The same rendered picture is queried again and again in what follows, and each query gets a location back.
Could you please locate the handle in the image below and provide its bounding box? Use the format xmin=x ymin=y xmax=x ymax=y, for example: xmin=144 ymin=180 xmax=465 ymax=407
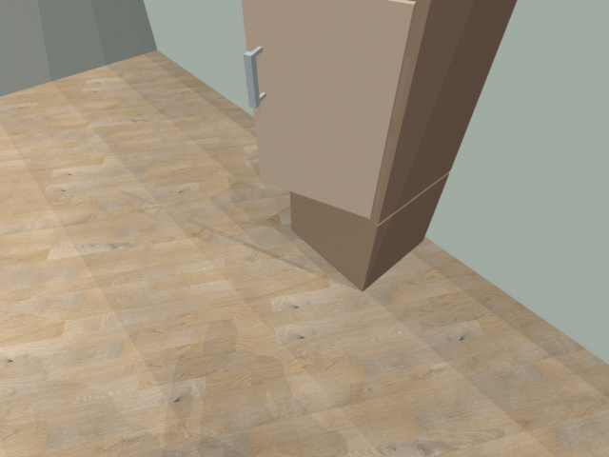
xmin=244 ymin=47 xmax=266 ymax=109

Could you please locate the cupboard door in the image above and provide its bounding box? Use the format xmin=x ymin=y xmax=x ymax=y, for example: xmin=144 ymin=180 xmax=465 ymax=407
xmin=242 ymin=0 xmax=417 ymax=219

